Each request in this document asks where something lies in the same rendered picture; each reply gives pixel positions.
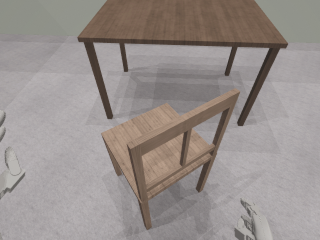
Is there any chair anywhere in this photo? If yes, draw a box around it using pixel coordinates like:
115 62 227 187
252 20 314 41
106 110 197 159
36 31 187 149
101 88 240 230

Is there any right robot hand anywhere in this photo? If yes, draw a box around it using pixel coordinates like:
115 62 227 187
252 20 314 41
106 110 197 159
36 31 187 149
234 197 274 240

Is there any table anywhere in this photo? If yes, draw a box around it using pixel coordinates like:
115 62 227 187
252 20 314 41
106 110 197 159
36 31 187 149
77 0 288 126

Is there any left robot hand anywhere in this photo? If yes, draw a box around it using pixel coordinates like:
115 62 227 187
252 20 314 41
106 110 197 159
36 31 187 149
0 110 26 200

